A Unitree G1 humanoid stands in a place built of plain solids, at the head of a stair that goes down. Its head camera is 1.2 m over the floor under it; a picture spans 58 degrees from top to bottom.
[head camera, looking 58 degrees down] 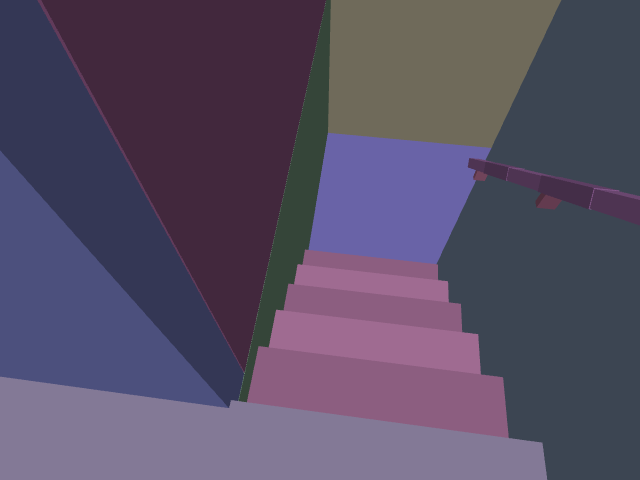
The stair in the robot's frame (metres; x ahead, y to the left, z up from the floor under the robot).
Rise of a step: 0.21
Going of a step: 0.22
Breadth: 0.80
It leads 7 degrees to the right of straight ahead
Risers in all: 6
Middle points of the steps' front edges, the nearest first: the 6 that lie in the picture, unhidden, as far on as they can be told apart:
0.20 -0.17 0.00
0.41 -0.19 -0.21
0.63 -0.22 -0.42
0.85 -0.25 -0.63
1.07 -0.28 -0.84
1.29 -0.30 -1.05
